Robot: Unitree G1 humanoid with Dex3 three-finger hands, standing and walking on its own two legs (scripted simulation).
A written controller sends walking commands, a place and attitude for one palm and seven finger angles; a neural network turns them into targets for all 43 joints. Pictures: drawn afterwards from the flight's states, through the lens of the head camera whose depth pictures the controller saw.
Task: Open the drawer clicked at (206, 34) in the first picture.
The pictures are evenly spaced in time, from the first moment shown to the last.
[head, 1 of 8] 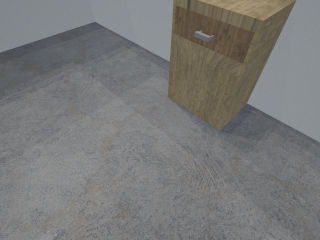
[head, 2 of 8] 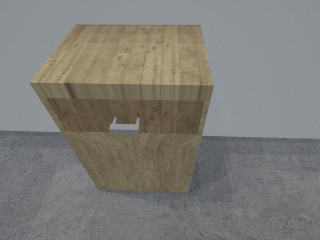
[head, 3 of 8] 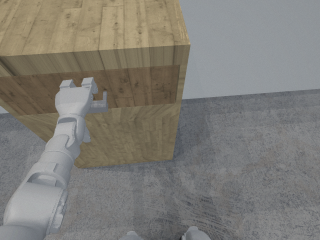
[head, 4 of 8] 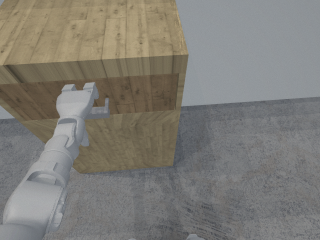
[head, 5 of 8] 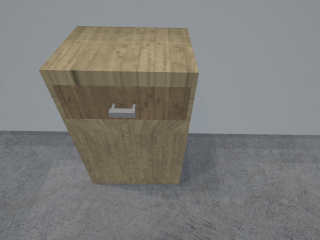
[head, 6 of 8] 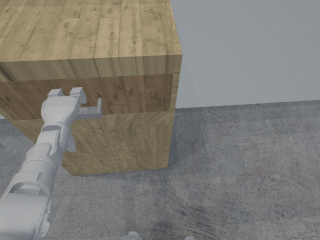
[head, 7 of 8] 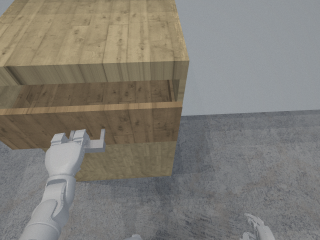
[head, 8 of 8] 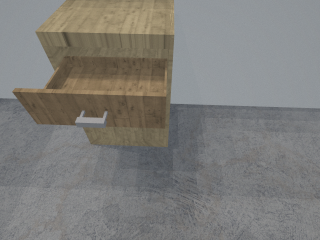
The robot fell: no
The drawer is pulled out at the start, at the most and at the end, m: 0.00 0.30 0.30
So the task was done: yes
